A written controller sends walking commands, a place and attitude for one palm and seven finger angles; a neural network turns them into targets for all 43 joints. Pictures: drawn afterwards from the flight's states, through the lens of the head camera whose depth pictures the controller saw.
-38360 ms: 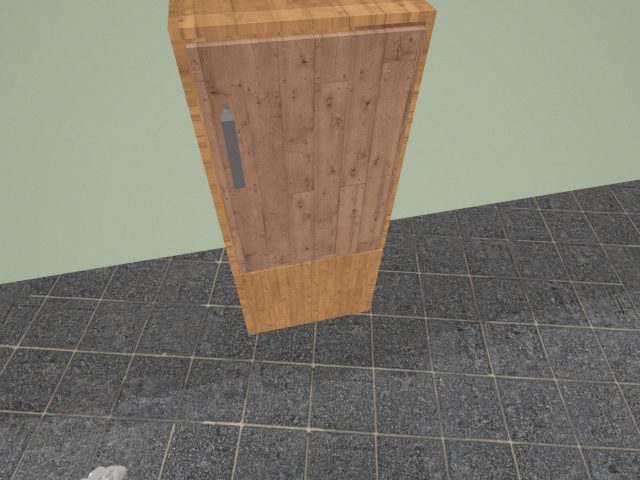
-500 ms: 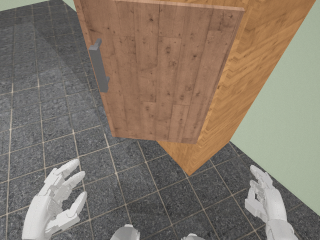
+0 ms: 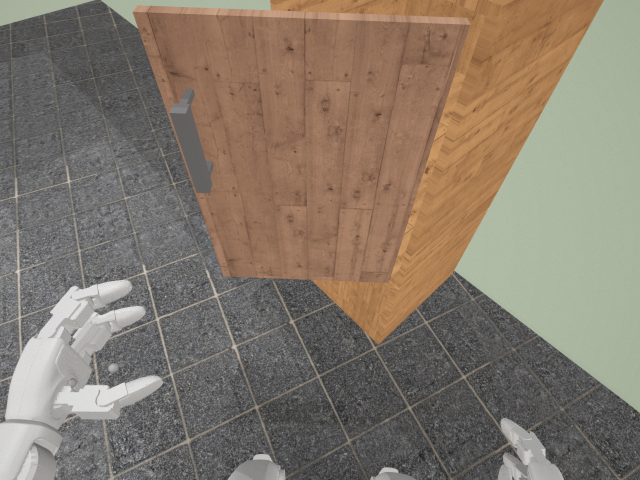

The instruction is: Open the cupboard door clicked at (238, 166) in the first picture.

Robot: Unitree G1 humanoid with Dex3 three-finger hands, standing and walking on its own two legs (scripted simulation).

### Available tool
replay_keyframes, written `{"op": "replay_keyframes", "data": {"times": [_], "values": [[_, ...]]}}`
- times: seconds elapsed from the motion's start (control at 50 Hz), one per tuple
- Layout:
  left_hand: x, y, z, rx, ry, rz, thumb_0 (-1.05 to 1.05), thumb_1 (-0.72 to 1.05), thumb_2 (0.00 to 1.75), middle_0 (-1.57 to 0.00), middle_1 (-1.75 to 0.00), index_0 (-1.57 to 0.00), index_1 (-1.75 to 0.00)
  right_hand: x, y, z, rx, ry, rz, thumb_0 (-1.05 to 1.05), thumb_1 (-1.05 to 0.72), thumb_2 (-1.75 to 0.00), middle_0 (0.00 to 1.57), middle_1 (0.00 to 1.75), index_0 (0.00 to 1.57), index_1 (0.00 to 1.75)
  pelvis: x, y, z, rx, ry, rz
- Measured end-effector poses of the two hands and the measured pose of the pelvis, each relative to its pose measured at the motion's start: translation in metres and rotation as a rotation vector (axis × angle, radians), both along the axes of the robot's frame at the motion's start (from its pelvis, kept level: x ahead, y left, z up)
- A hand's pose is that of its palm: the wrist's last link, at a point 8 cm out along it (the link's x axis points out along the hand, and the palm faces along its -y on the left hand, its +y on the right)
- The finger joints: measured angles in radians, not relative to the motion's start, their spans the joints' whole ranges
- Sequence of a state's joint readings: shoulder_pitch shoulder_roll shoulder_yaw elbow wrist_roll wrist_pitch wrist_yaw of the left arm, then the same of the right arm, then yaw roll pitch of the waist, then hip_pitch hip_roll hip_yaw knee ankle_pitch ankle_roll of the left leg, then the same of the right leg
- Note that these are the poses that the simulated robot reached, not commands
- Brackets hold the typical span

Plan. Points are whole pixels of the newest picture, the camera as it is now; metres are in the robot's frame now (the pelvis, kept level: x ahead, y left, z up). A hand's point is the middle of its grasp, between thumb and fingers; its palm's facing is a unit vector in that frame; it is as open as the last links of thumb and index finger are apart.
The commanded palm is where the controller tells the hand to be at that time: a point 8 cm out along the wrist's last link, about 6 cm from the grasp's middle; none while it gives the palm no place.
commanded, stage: raise the hand with hooked fingers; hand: left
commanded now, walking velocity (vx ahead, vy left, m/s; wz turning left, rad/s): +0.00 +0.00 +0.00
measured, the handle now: (196, 143) +0.55 +0.21 +0.09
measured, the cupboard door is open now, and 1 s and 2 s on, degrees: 46 46 46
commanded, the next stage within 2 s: move the hooked fingers beside the handle in 1.18 s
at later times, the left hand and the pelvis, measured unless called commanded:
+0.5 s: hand (59, 309) +0.27 +0.29 +0.10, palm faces +0.05 -1.00 -0.05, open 13.9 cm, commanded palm +0.25 +0.34 +0.11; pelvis +0.01 +0.02 +0.02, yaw +1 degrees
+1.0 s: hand (72, 277) +0.30 +0.28 +0.11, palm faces +0.04 -1.00 -0.04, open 14.0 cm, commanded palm +0.27 +0.33 +0.12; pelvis +0.01 +0.01 +0.03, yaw +0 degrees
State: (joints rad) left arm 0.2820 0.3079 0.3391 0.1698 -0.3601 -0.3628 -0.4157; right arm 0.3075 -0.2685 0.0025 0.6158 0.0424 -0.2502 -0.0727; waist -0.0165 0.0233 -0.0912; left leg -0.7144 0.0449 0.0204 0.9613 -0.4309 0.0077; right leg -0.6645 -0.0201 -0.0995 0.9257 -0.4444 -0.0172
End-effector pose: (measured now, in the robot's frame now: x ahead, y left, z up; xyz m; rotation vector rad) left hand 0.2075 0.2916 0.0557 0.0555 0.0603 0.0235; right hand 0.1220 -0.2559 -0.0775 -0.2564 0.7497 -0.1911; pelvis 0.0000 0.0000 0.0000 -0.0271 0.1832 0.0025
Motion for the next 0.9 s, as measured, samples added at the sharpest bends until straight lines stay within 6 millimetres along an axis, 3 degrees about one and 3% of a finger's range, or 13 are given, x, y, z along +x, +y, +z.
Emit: {"op": "replay_keyframes", "data": {"times": [0.12,0.26,0.48,0.72,0.9], "values": [[0.008,0.010,0.005,-0.009,-0.025,-0.006,0.00,-0.12,0.46,-0.28,-0.96,-0.27,-0.95,0.011,0.003,0.017,-0.040,-0.043,0.015,0.01,-0.90,-0.90,0.20,0.30,0.20,0.30,0.001,0.010,0.005,-0.005,-0.020,0.001],[0.020,0.026,0.021,-0.002,-0.052,0.003,0.00,-0.28,0.39,-0.29,-1.06,-0.28,-1.06,0.038,0.029,0.033,-0.018,-0.122,0.071,0.01,-0.90,-0.90,0.20,0.30,0.20,0.30,0.004,0.019,0.011,-0.014,-0.045,0.008],[0.039,0.050,0.044,-0.003,-0.047,0.027,-0.01,-0.47,0.31,-0.30,-1.18,-0.30,-1.18,0.057,0.059,0.039,0.032,-0.141,0.132,0.01,-0.90,-0.90,0.20,0.30,0.21,0.30,0.008,0.025,0.019,-0.014,-0.072,0.015],[0.066,0.064,0.067,-0.007,-0.059,0.023,-0.01,-0.50,0.30,-0.30,-1.20,-0.30,-1.20,0.037,0.037,0.036,-0.004,-0.062,0.081,0.01,-0.90,-0.90,0.20,0.30,0.21,0.30,0.012,0.020,0.027,-0.008,-0.086,0.013],[0.073,0.051,0.063,-0.021,-0.034,0.003,-0.01,-0.50,0.30,-0.30,-1.20,-0.30,-1.20,0.021,0.015,0.036,-0.017,-0.031,0.035,0.01,-0.90,-0.90,0.20,0.30,0.20,0.30,0.013,0.014,0.030,0.001,-0.081,0.000]]}}
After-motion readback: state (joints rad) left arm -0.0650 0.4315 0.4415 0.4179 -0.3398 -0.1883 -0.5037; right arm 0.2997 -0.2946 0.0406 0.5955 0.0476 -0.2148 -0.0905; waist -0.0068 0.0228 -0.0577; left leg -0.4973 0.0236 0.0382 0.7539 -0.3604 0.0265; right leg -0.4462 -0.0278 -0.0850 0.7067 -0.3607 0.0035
